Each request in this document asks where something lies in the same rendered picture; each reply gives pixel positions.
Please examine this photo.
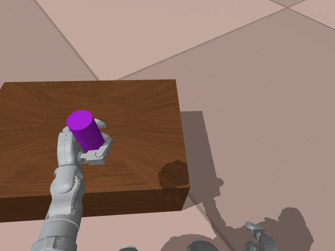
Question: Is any can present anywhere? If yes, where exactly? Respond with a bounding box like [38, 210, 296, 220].
[66, 110, 105, 153]

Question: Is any right robot hand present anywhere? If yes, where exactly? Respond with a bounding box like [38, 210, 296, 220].
[243, 222, 279, 251]

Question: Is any left robot arm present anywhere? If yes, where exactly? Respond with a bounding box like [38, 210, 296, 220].
[30, 165, 85, 251]

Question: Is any left robot hand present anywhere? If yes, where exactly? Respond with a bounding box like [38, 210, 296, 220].
[57, 118, 114, 169]

